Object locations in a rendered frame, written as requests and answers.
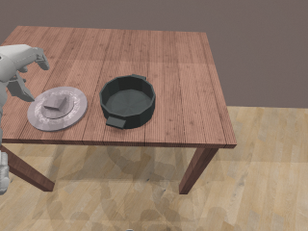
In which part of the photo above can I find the robot left hand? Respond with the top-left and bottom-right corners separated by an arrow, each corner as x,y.
0,44 -> 50,102

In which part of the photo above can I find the lid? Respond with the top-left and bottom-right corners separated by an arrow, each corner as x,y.
27,86 -> 88,132

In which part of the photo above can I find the table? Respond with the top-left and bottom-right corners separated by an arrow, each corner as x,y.
0,26 -> 237,194

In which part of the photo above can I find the pot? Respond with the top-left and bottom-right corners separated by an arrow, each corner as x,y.
99,74 -> 156,130

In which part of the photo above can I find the robot left forearm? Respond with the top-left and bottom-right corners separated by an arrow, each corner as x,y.
0,53 -> 16,146

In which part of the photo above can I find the knob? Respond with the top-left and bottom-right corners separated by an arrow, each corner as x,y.
43,94 -> 67,111

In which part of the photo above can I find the robot left upper arm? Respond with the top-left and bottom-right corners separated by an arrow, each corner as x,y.
0,150 -> 10,195

